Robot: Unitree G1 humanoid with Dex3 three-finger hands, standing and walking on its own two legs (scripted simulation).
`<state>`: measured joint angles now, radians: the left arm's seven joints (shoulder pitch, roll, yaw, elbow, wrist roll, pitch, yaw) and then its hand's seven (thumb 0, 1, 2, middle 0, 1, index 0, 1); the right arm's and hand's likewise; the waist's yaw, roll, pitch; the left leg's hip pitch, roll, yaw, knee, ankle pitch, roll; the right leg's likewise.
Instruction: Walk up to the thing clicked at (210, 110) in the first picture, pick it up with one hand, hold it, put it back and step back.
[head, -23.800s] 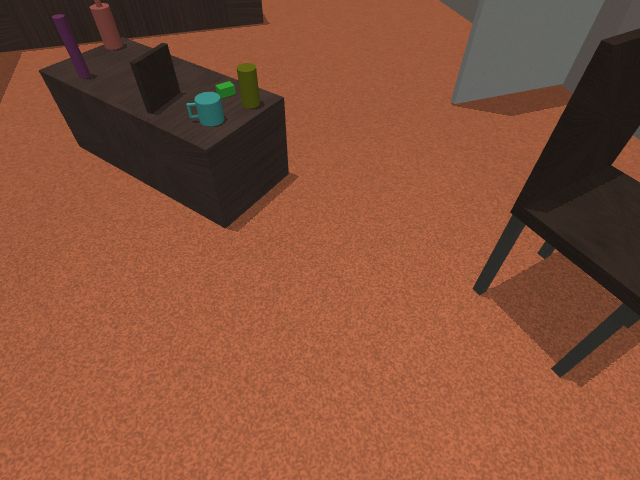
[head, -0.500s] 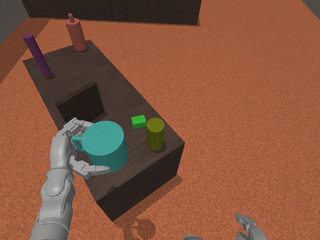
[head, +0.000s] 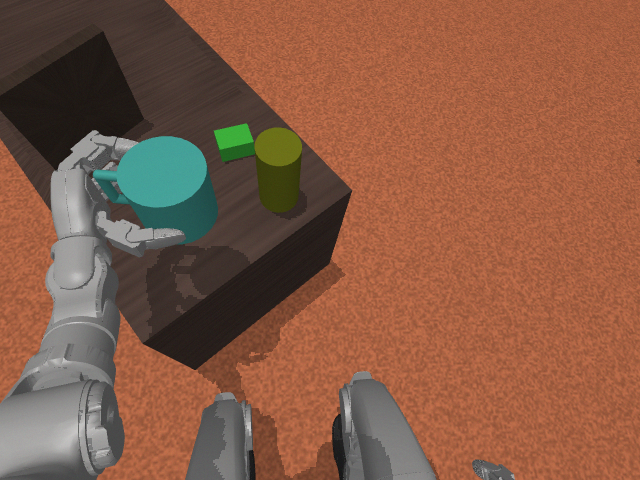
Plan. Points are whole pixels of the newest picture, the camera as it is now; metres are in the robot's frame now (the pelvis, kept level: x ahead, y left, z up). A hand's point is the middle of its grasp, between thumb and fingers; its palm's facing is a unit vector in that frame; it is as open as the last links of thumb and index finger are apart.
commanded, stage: crouch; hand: left
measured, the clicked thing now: (157, 191) +0.47 +0.15 +0.01
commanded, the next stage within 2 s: lower in 0.62 s
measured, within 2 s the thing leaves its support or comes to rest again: rests again in 1.58 s
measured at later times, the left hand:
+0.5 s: hand (147, 196) +0.50 +0.18 -0.05, palm faces +0.14 -0.99 -0.04, open 11.8 cm
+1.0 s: hand (162, 209) +0.51 +0.18 -0.11, palm faces +0.14 -0.99 -0.05, open 11.8 cm
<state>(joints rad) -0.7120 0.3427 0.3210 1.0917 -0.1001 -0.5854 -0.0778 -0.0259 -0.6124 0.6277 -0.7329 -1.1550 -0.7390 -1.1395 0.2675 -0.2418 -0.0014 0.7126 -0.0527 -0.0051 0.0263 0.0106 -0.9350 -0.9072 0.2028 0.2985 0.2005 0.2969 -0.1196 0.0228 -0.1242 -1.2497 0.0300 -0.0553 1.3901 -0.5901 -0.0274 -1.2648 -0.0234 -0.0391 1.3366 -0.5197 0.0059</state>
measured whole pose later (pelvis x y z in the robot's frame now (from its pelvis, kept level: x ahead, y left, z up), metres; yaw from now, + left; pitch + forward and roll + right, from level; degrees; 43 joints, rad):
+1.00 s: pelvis -0.02 +0.00 -0.10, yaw -2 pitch +35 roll -4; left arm -0.94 0.49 0.41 1.23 0.00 -0.56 -0.03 -0.02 -0.61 0.62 -0.73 -1.18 -0.73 -1.16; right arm 0.24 -0.25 0.04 0.68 -0.07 0.01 0.05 0.01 -0.96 -0.91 0.20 0.30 0.20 0.30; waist -0.21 0.02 -0.16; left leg -1.71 0.03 -0.08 1.76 -0.67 -0.03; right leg -1.72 -0.02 -0.05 1.68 -0.58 0.01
